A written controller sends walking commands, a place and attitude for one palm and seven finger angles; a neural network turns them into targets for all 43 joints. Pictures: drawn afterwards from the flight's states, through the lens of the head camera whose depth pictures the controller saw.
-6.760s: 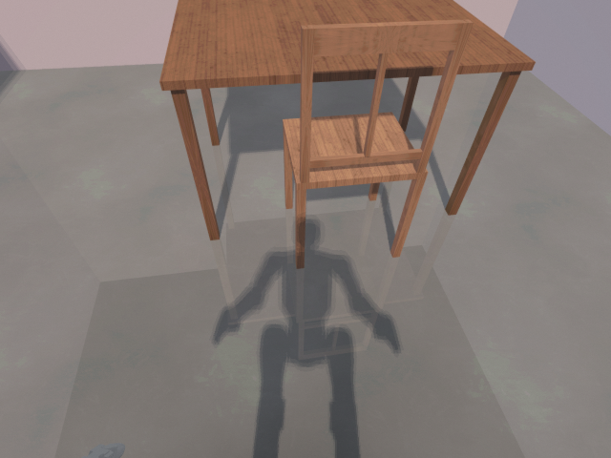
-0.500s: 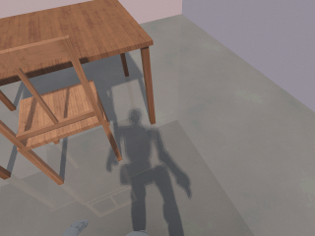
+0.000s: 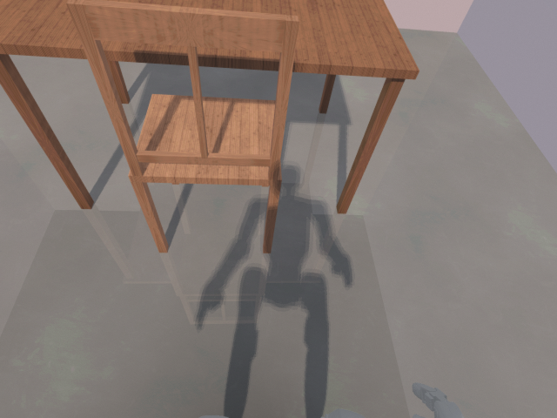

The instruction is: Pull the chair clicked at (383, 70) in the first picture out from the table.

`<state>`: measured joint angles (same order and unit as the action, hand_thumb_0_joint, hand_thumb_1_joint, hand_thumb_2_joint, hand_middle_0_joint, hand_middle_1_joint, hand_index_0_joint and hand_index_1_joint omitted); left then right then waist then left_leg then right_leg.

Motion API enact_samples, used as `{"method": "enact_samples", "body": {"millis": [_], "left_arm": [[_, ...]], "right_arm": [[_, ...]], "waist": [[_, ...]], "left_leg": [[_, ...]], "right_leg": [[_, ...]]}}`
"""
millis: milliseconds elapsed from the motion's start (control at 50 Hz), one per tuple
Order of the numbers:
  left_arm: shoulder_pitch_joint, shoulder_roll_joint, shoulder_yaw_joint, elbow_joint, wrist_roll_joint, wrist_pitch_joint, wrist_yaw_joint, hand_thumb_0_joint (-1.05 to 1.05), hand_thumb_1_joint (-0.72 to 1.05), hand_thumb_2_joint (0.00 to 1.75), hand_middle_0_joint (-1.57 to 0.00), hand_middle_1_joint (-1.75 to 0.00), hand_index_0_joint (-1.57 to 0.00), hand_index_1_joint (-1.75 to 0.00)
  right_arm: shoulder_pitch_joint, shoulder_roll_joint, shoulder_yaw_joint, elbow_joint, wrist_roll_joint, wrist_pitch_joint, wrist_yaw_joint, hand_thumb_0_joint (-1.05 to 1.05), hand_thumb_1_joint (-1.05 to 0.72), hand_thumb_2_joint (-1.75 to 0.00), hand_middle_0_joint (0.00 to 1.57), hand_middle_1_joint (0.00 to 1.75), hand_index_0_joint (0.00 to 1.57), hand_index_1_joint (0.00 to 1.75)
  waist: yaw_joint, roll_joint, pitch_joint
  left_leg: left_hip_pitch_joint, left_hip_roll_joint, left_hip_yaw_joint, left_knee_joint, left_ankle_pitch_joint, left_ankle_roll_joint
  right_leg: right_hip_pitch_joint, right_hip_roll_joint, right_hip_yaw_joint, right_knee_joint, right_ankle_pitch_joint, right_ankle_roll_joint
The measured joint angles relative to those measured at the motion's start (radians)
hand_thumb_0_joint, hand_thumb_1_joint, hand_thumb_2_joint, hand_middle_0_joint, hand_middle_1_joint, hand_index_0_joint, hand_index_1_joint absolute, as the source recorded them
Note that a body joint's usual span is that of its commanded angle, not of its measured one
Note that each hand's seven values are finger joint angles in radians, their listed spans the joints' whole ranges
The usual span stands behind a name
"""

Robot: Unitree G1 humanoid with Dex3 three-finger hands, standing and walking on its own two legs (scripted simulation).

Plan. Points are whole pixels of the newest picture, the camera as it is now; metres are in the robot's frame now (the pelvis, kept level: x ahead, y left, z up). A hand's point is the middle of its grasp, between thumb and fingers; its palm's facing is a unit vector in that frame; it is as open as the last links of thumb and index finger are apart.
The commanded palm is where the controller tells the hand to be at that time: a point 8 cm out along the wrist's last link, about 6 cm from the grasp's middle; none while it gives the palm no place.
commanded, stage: turn to face it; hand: left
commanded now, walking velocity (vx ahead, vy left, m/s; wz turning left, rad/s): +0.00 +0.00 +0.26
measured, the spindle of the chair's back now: (199, 107) +0.75 +0.26 -0.06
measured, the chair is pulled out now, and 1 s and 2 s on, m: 0.00 0.00 0.00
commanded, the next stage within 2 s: take the last steps up to it in 0.04 s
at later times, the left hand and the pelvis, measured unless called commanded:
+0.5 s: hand out of the picture +0.09 +0.15 -0.14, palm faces +0.13 -0.96 -0.24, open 7.4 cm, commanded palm none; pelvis +0.05 -0.03 +0.01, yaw +6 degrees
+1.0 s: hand out of the picture +0.09 +0.14 -0.18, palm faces +0.23 -0.96 -0.14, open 7.4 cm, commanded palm none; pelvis +0.22 +0.02 -0.01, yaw +6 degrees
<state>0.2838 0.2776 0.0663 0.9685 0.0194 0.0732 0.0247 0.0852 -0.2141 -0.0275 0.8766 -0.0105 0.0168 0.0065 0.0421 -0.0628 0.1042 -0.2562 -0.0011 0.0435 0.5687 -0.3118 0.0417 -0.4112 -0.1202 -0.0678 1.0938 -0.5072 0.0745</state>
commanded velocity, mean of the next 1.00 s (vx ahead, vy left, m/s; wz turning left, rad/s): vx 0.25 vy -0.01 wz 0.06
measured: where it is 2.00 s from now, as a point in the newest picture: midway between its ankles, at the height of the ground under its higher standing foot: (249, 383)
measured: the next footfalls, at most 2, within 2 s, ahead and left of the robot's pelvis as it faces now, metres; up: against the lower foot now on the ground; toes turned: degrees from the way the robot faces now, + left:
right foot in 0.40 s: +0.07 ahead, -0.11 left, +0.00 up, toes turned +0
left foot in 0.92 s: +0.30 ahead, +0.13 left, +0.00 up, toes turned +13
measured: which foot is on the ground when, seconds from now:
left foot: down 0.00-0.40, up 0.42-0.90, down 0.92-1.00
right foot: up 0.00-0.38, down 0.40-0.92, up 0.94-1.00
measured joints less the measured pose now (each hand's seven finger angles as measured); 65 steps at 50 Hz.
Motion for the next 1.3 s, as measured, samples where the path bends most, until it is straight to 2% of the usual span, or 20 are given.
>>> {"method": "enact_samples", "body": {"millis": [80,200,340,380,400,460,520,580,640,720,800,860,900,920,980,1040,1080,1160,1240,1300], "left_arm": [[-0.029,-0.007,-0.003,-0.009,0.0,-0.009,-0.01,0.0,0.91,0.9,-0.2,-0.3,-0.2,-0.3],[-0.067,-0.032,-0.012,-0.022,-0.001,-0.017,-0.01,0.0,0.91,0.9,-0.2,-0.3,-0.2,-0.3],[-0.069,-0.074,-0.028,-0.012,0.009,-0.038,-0.028,0.0,0.91,0.9,-0.2,-0.3,-0.2,-0.3],[-0.062,-0.084,-0.032,-0.012,0.01,-0.055,-0.033,0.0,0.91,0.9,-0.2,-0.3,-0.2,-0.3],[-0.059,-0.091,-0.033,-0.01,0.012,-0.069,-0.033,0.0,0.9,0.9,-0.2,-0.3,-0.2,-0.3],[-0.035,-0.12,-0.04,-0.003,0.011,-0.097,-0.027,0.0,0.9,0.9,-0.2,-0.3,-0.2,-0.3],[0.029,-0.134,-0.034,0.021,0.006,-0.114,-0.015,0.0,0.91,0.9,-0.2,-0.3,-0.2,-0.3],[0.088,-0.145,-0.036,0.064,0.002,-0.118,-0.012,0.0,0.92,0.9,-0.2,-0.3,-0.2,-0.3],[0.135,-0.163,-0.043,0.105,0.001,-0.125,-0.011,0.0,0.91,0.9,-0.2,-0.3,-0.2,-0.3],[0.186,-0.189,-0.052,0.144,0.004,-0.136,-0.009,0.0,0.91,0.9,-0.2,-0.3,-0.2,-0.3],[0.22,-0.207,-0.056,0.172,0.008,-0.14,-0.004,0.0,0.91,0.9,-0.2,-0.3,-0.2,-0.3],[0.237,-0.21,-0.056,0.189,0.01,-0.137,0.0,0.0,0.9,0.9,-0.2,-0.3,-0.2,-0.3],[0.249,-0.209,-0.054,0.2,0.009,-0.134,0.0,0.0,0.9,0.9,-0.2,-0.3,-0.2,-0.3],[0.258,-0.212,-0.053,0.206,0.005,-0.132,-0.001,0.0,0.9,0.9,-0.2,-0.3,-0.2,-0.3],[0.214,-0.188,-0.048,0.21,-0.008,-0.108,-0.003,0.0,0.9,0.9,-0.2,-0.3,-0.2,-0.3],[0.149,-0.16,-0.031,0.185,-0.003,-0.1,-0.004,0.0,0.9,0.9,-0.2,-0.3,-0.2,-0.3],[0.103,-0.146,-0.022,0.153,0.002,-0.097,-0.006,0.0,0.91,0.9,-0.2,-0.3,-0.2,-0.3],[0.02,-0.127,-0.011,0.082,0.011,-0.091,-0.009,0.0,0.91,0.9,-0.19,-0.3,-0.2,-0.3],[-0.035,-0.102,-0.005,0.047,0.014,-0.085,-0.008,0.01,0.93,0.9,-0.19,-0.3,-0.2,-0.3],[-0.056,-0.092,-0.015,0.035,0.012,-0.096,-0.005,0.0,0.93,0.9,-0.19,-0.3,-0.2,-0.3]], "right_arm": [[0.026,0.018,0.012,0.014,0.002,-0.002,-0.009,0.0,-0.9,-0.9,0.2,0.3,0.21,0.3],[0.089,0.041,0.018,0.048,-0.001,-0.003,-0.01,0.0,-0.9,-0.9,0.2,0.3,0.21,0.3],[0.197,0.029,0.0,0.104,-0.014,-0.014,-0.013,0.0,-0.91,-0.9,0.2,0.3,0.21,0.3],[0.231,0.022,-0.003,0.128,-0.012,-0.014,-0.014,0.0,-0.91,-0.9,0.2,0.3,0.21,0.3],[0.249,0.017,-0.005,0.141,-0.009,-0.014,-0.015,0.0,-0.91,-0.9,0.2,0.3,0.21,0.3],[0.286,0.006,-0.013,0.186,-0.009,0.002,-0.009,0.0,-0.91,-0.9,0.2,0.3,0.2,0.3],[0.295,0.004,-0.021,0.209,-0.015,0.008,0.005,0.01,-0.91,-0.9,0.2,0.3,0.2,0.3],[0.282,-0.002,-0.031,0.202,-0.016,0.0,0.01,0.01,-0.91,-0.9,0.2,0.3,0.2,0.3],[0.258,-0.001,-0.037,0.193,-0.015,-0.004,0.009,0.01,-0.91,-0.9,0.2,0.3,0.2,0.3],[0.208,0.006,-0.036,0.19,-0.012,-0.003,0.011,0.0,-0.91,-0.9,0.19,0.3,0.2,0.3],[0.138,0.021,-0.027,0.181,-0.009,-0.009,0.017,0.0,-0.91,-0.9,0.19,0.3,0.2,0.3],[0.078,0.038,-0.017,0.165,-0.008,-0.024,0.018,0.0,-0.91,-0.9,0.19,0.3,0.2,0.3],[0.047,0.05,-0.01,0.147,-0.01,-0.046,0.014,0.0,-0.91,-0.9,0.19,0.3,0.2,0.3],[0.038,0.053,-0.006,0.135,-0.013,-0.062,0.011,0.0,-0.91,-0.9,0.19,0.3,0.2,0.3],[0.03,0.08,0.002,0.116,-0.008,-0.089,-0.005,0.0,-0.91,-0.9,0.2,0.3,0.2,0.3],[0.061,0.095,0.004,0.125,-0.002,-0.094,-0.019,0.0,-0.91,-0.9,0.2,0.3,0.2,0.3],[0.082,0.088,-0.015,0.123,0.009,-0.106,-0.035,-0.02,-0.94,-0.9,0.2,0.3,0.21,0.3],[0.124,0.054,-0.015,0.142,0.0,-0.092,-0.029,-0.03,-0.95,-0.9,0.2,0.3,0.21,0.3],[0.166,0.044,-0.01,0.161,-0.008,-0.07,-0.024,-0.02,-0.93,-0.9,0.2,0.3,0.2,0.3],[0.193,0.05,0.0,0.179,-0.008,-0.053,-0.028,-0.01,-0.92,-0.9,0.2,0.3,0.2,0.3]], "waist": [[-0.007,0.016,-0.019],[-0.027,0.032,-0.05],[-0.07,0.065,-0.099],[-0.076,0.073,-0.109],[-0.076,0.082,-0.11],[-0.068,0.114,-0.112],[-0.053,0.101,-0.118],[-0.06,0.1,-0.111],[-0.065,0.102,-0.096],[-0.048,0.102,-0.076],[-0.017,0.096,-0.059],[0.006,0.084,-0.046],[0.01,0.071,-0.041],[0.007,0.076,-0.043],[-0.003,0.039,-0.033],[-0.005,0.024,-0.048],[-0.01,0.021,-0.063],[-0.015,0.025,-0.093],[-0.033,0.038,-0.096],[-0.046,0.043,-0.083]], "left_leg": [[0.048,-0.013,-0.025,-0.089,0.049,0.01],[0.084,-0.042,-0.048,-0.149,0.079,0.016],[0.102,-0.059,-0.053,-0.148,0.055,0.004],[0.094,-0.06,-0.054,-0.108,0.025,-0.007],[0.078,-0.055,-0.057,-0.061,-0.007,-0.011],[-0.023,-0.034,-0.061,0.209,-0.147,-0.004],[-0.136,-0.007,-0.037,0.422,-0.077,-0.006],[-0.23,0.037,-0.039,0.497,0.032,-0.022],[-0.296,0.072,-0.043,0.493,0.102,-0.038],[-0.336,0.095,-0.025,0.425,0.138,-0.045],[-0.31,0.088,0.016,0.281,0.129,-0.032],[-0.253,0.06,0.048,0.161,0.096,-0.006],[-0.183,0.026,0.065,0.064,0.105,0.017],[-0.143,0.024,0.065,0.02,0.126,0.03],[-0.116,0.004,0.084,0.071,0.057,0.024],[-0.032,-0.005,0.097,-0.001,0.055,0.009],[0.018,-0.011,0.101,-0.063,0.069,0.011],[0.085,-0.017,0.102,-0.142,0.076,0.008],[0.119,-0.014,0.095,-0.149,0.048,-0.009],[0.121,-0.006,0.087,-0.088,-0.007,-0.034]], "right_leg": [[-0.049,0.011,0.028,0.028,0.103,0.007],[-0.033,0.027,0.045,-0.082,0.139,0.012],[0.081,0.064,0.017,-0.348,0.097,-0.025],[0.149,0.079,0.005,-0.485,0.14,-0.036],[0.175,0.089,0.0,-0.536,0.173,-0.055],[0.213,0.109,-0.035,-0.544,0.178,-0.122],[0.286,0.109,-0.036,-0.633,0.196,-0.135],[0.353,0.113,-0.041,-0.724,0.22,-0.136],[0.406,0.118,-0.055,-0.783,0.225,-0.136],[0.455,0.122,-0.067,-0.821,0.206,-0.13],[0.493,0.119,-0.072,-0.828,0.167,-0.115],[0.513,0.111,-0.071,-0.803,0.118,-0.097],[0.498,0.096,-0.066,-0.714,0.057,-0.085],[0.461,0.093,-0.063,-0.607,0.022,-0.084],[0.255,0.08,0.012,-0.102,-0.009,-0.105],[0.083,0.067,0.026,0.121,0.074,-0.102],[-0.001,0.048,0.025,0.111,0.116,-0.093],[-0.079,0.016,0.015,-0.071,0.178,-0.075],[-0.054,0.013,0.008,-0.283,0.232,-0.065],[0.038,0.028,0.006,-0.479,0.345,-0.059]]}}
